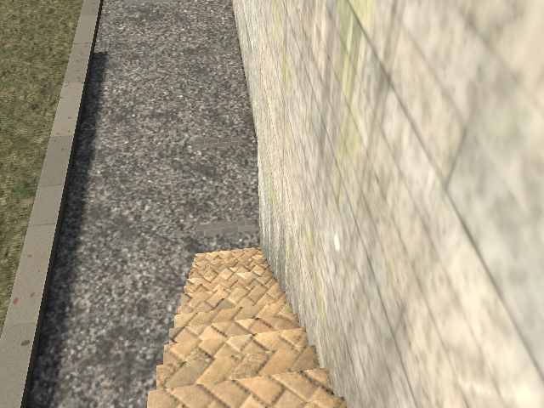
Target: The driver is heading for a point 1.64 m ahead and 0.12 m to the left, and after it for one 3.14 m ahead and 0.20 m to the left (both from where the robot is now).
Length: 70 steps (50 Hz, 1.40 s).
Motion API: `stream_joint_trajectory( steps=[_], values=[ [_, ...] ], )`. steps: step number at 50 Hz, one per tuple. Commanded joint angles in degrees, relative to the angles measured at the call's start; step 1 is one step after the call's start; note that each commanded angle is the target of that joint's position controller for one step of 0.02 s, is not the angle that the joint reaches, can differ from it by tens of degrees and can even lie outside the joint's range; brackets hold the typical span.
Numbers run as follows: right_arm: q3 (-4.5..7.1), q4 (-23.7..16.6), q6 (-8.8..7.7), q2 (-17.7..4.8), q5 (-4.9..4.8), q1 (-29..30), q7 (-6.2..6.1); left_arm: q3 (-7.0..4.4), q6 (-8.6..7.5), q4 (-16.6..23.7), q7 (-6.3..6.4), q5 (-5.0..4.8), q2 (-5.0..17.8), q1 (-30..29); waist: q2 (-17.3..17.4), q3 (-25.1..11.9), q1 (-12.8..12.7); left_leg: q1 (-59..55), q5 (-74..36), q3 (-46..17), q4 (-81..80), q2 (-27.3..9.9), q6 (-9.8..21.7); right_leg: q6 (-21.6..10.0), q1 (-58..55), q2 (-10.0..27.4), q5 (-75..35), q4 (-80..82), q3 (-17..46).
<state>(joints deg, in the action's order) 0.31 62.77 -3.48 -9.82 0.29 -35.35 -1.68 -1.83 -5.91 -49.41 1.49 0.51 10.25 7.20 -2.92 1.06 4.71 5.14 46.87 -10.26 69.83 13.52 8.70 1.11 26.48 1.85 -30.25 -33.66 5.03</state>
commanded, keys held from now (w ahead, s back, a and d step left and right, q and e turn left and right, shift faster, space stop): w+q+shift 0.34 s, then w+shift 0.12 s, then w+e+shift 0.54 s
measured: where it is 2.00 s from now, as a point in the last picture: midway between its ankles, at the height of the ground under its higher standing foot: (264, 348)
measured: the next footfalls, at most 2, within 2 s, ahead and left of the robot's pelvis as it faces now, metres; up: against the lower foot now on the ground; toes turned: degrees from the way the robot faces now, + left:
right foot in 0.06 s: +0.14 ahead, -0.12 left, -0.21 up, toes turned +5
left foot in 0.32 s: +0.29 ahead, +0.00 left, -0.43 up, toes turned +14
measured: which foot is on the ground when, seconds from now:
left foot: down 0.00-0.04, up 0.06-0.30, down 0.32-0.52, up 0.54-0.84, down 0.86-1.00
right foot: up 0.00-0.04, down 0.06-0.28, up 0.30-0.52, down 0.54-0.84, up 0.86-1.00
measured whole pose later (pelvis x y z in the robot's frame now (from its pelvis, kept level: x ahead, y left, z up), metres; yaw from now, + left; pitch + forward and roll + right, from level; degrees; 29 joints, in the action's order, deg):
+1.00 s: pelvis +0.71 +0.11 -0.79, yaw +9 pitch +0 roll +1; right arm 0.8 53.9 -6.3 -11.6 3.2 -20.5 2.3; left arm -4.5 -1.9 -54.2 3.1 1.8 13.2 15.4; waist -0.1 -4.4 -1.8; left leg 24.7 30.9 3.7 56.9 -3.5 -0.9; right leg -8.2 41.8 -1.9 26.8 -106.4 6.2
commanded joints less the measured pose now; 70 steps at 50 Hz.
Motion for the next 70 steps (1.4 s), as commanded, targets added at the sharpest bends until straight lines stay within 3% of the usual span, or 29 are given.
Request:
stream_joint_trajectory(
  steps=[1, 5, 8, 16, 21, 22, 23, 26, 27, 28, 29, 32, 33, 34, 35, 36, 37, 38, 39, 40, 41, 42, 43, 44, 47, 58, 64, 65, 70],
  values=[
    [2.00, -4.91, -0.12, -8.32, 3.04, 14.02, 1.00, -4.36, 1.68, -12.22, 0.38, 1.05, 11.00, 38.04, 6.35, -2.54, -16.84, 23.87, -52.31, -10.40, 29.01, -6.70, 1.37, -0.32, -38.14, 4.16, 0.24, 10.08, 10.71],
    [0.53, -10.64, 2.32, -2.41, 5.26, 8.27, 0.70, -6.03, -0.52, -10.41, -0.50, -2.30, 18.22, 23.21, -19.55, 8.25, -3.68, 53.74, -12.03, 3.67, 31.76, -10.98, 0.06, -9.32, -26.99, 23.56, 35.30, 7.53, 32.13],
    [1.38, -12.58, 1.74, -7.89, 6.37, 23.16, 1.58, -1.96, -4.39, -7.89, 3.43, -0.59, 3.30, 15.30, 8.02, 18.05, -1.16, 32.24, -45.97, 6.57, -7.91, -13.17, -5.86, -2.85, 14.38, 8.64, 59.19, -3.84, 7.02],
    [2.42, -2.81, 4.34, -13.10, 1.13, -10.34, 4.00, -1.91, -2.80, -1.92, 1.95, 0.40, 8.69, -10.60, 7.68, 3.10, 20.08, -21.59, -56.46, 0.11, -29.74, -18.06, 8.07, -3.65, 43.92, -1.19, 67.78, -86.55, -12.73],
    [0.92, -8.32, -1.15, -12.04, 1.46, 15.07, 1.32, 0.07, -0.92, -4.88, 1.41, 3.84, 5.77, 19.63, 11.91, -2.01, -12.22, 22.34, -72.20, -25.45, -23.23, -21.15, 8.51, -0.55, 15.11, -1.57, 36.53, -49.68, -4.34],
    [1.47, -6.41, 0.63, -0.63, -8.84, 16.50, 2.59, -5.30, 0.09, -9.33, 0.27, -12.00, 14.94, 25.48, 13.90, 7.91, -15.68, 41.17, -55.78, -19.30, -14.98, -6.16, 3.23, -3.22, 1.18, 0.14, 23.78, -28.09, 0.40],
    [-0.32, -8.53, 0.07, 1.93, -10.53, 22.16, 2.75, -5.89, 1.08, -9.89, -0.14, -12.77, 14.32, 30.55, 12.97, 6.16, -19.76, 52.59, -45.99, -9.27, -11.62, -2.52, 2.62, -2.57, -20.29, -4.14, 2.57, -19.72, -6.64],
    [1.00, -14.25, 1.74, -2.41, -10.24, 38.32, 2.14, -5.78, 1.04, -13.79, -3.32, -10.85, 9.33, 40.99, 12.26, 1.55, -23.06, 58.52, -47.98, -8.00, 9.31, -6.53, 1.66, -7.70, -41.73, 0.58, 9.30, -22.43, -3.38],
    [1.87, -13.07, -0.08, -9.35, 1.99, 44.58, -0.46, -3.64, 1.20, -17.24, -0.96, 4.26, 10.37, 51.99, 4.66, 1.58, -31.78, 61.67, -53.33, -7.89, 30.87, -15.64, 2.34, -13.10, -40.14, 5.07, 18.33, -27.72, 2.25],
    [0.06, -19.43, 0.92, -0.95, -12.59, 46.03, -0.19, -2.96, 1.71, -18.42, -5.24, -7.45, 1.49, 54.23, -12.31, 9.68, -36.09, 62.28, -27.97, 11.51, 66.35, 2.31, -2.62, -18.31, -40.99, 7.84, 18.91, 3.79, 1.58],
    [2.14, -19.35, 0.79, -2.75, -12.85, 34.39, -1.77, -1.75, 1.92, -20.53, -8.03, -7.66, 1.75, 50.49, -35.31, 12.34, -26.20, 78.71, 7.01, 3.32, 60.37, 4.66, -1.30, -14.62, -44.69, 4.51, -3.18, -14.74, 14.88],
    [1.34, -17.90, 1.09, 5.65, -3.83, 24.60, 0.50, -1.56, 4.21, -15.39, -4.60, -8.06, 2.50, 30.04, 2.79, 8.72, -5.10, 61.39, -14.69, 8.53, 29.24, -10.32, -0.58, -11.37, -11.32, 0.28, 10.26, -10.86, 20.83],
    [-2.36, -19.33, -0.92, 6.37, 6.44, 26.88, 1.51, 0.15, 0.00, -10.90, 1.41, 1.93, 6.25, 20.63, 0.05, 9.05, 2.38, 42.94, -38.15, 8.40, 7.40, -9.85, -6.01, -17.18, 10.48, 8.62, 26.59, -7.69, 32.88],
    [-1.25, -15.48, -0.02, 4.36, 7.69, 26.98, 2.16, -1.05, -0.97, -11.05, 2.33, 0.99, 10.08, 19.54, 3.54, 6.73, -0.15, 29.64, -48.17, 7.28, 11.57, -10.28, -7.13, -18.84, 18.85, 10.11, 30.65, -7.36, 38.16],
    [3.89, -10.78, 0.97, -1.96, -6.54, 10.71, 2.89, -2.36, 2.34, -9.86, 1.63, -10.76, 8.99, 17.46, 4.11, 7.30, 4.06, 16.43, -50.68, 7.23, 13.13, -12.34, -7.60, -17.95, 26.71, 3.48, 17.58, -17.76, 36.64],
    [5.28, -10.66, 0.57, -5.74, -9.26, 9.93, 2.47, -2.68, 2.90, -9.26, 1.31, -13.07, 8.24, 14.85, 0.40, 5.66, 4.72, 20.81, -57.29, 2.96, 7.63, -15.10, -6.77, -15.94, 22.61, -0.02, 29.03, -26.42, 32.85],
    [0.23, -14.67, 0.16, -3.10, 6.92, 27.39, 2.31, -0.52, -0.79, -9.43, 1.97, -2.12, 7.13, 18.74, 1.82, 5.78, -2.60, 26.31, -59.15, 10.27, 3.43, -11.07, -8.62, -17.74, 17.66, 3.62, 41.19, -26.33, 29.64],
    [4.06, -14.27, -1.90, -5.55, -4.57, 19.93, 2.34, -1.29, 1.00, -5.61, 1.80, -12.05, -0.92, 17.44, 8.78, 4.30, -3.08, 22.40, -64.94, 4.58, -21.53, -13.12, -6.07, -16.45, 8.20, -10.05, 25.88, -34.29, 26.17],
    [-0.06, -17.16, -1.24, -2.34, 2.52, 31.40, 1.95, -1.04, 0.83, -10.26, 2.80, 0.25, 4.78, 18.98, -1.35, 4.58, -7.55, 7.88, -65.14, 12.17, -33.44, -11.29, -9.02, -16.80, 17.47, -4.48, 46.14, -34.05, 18.41],
    [1.45, -17.63, -0.38, -3.50, 1.37, 29.73, 1.21, -1.87, 2.08, -11.21, 2.88, 1.96, 5.21, 21.42, -5.20, 4.54, -8.13, -2.75, -58.01, 12.81, -38.28, -11.87, -10.32, -17.62, 19.84, -4.80, 49.23, -36.61, 18.45],
    [7.59, -15.01, -1.34, -10.46, -8.50, 15.73, 3.70, 0.56, 1.06, -8.15, 3.54, -8.78, -4.19, 22.91, -3.35, 2.45, -4.99, -8.48, -65.37, 3.24, -44.56, -16.82, -6.32, -15.66, 13.77, -12.50, 23.72, -52.40, 18.08],
    [3.86, -10.80, 1.18, -8.72, 1.01, 9.07, 1.57, -2.29, 2.18, -9.53, 2.23, 1.09, 8.40, 10.18, -4.20, -0.28, 4.48, -16.72, -60.86, 4.99, -39.46, -19.22, -5.71, -15.97, 24.05, -6.23, 50.12, -69.29, 13.27],
    [5.03, -10.69, -1.72, -8.90, -6.75, 5.57, 5.57, 0.39, 1.60, -3.08, 4.41, -9.41, -3.03, 16.57, 2.90, 1.35, 3.11, -10.79, -101.90, -8.83, -37.39, -33.05, 2.22, -11.12, 21.72, -24.84, 69.75, -96.73, 11.18],
    [1.27, -10.94, -1.28, -8.68, 3.10, 8.23, 4.67, -1.78, 2.68, -6.07, 2.91, -1.38, 2.88, 26.30, 8.14, -8.65, -7.93, -22.75, -92.87, -2.27, -24.31, -32.60, -4.94, -13.23, 32.65, -8.40, 73.70, -83.87, 4.56],
    [2.61, -9.64, -2.45, -10.55, 1.95, 2.28, 3.46, -1.91, 3.44, -4.01, 1.76, 3.61, 2.85, 14.99, 13.37, -5.71, -1.63, -16.06, -57.49, -19.47, -25.82, -36.35, 4.26, -11.48, 46.74, -1.84, 69.47, -85.85, 7.55],
    [0.80, -12.46, -6.24, -12.89, 2.65, 18.12, 1.62, -2.43, 7.14, 7.67, -3.79, -3.15, 5.33, -1.80, 6.54, 5.54, -6.89, 32.01, -14.31, 9.75, -23.17, -33.05, -7.76, -4.29, 0.94, 1.36, -5.60, -13.61, -4.21],
    [4.00, -4.69, 1.20, -14.06, 5.40, 18.93, 1.27, -6.76, 8.06, -5.79, 0.06, 0.00, 15.92, 38.90, 3.77, 4.09, -21.66, 35.30, -21.52, 20.49, 49.02, -19.44, -11.69, -11.24, -35.49, 3.35, 20.96, 8.93, 4.14],
    [1.48, -9.46, 1.10, -6.93, 7.56, 17.76, 1.88, -5.14, 6.86, -7.19, -0.88, -0.31, 18.71, 36.55, -16.19, 11.85, -14.99, 58.38, -3.08, 17.38, 52.58, -15.87, -9.47, -6.23, -38.68, 0.35, -8.44, -8.72, 0.18],
    [0.22, -17.48, 4.87, -7.17, 4.30, 25.37, 2.17, -1.00, -0.56, -6.77, 1.50, -2.78, 10.11, 23.11, 1.01, 4.48, -3.34, 48.47, -32.71, 1.15, 10.29, -18.31, -13.85, -17.93, -5.65, 12.07, 51.31, 3.13, 35.81]
  ],
)
Velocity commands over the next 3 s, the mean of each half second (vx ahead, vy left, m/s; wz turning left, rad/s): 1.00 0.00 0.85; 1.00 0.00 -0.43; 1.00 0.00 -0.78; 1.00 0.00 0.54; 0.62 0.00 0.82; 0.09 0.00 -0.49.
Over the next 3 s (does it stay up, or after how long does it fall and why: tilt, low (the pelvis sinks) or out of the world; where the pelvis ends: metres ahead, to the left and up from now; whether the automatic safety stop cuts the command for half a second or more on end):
stays up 2.00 0.20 -2.04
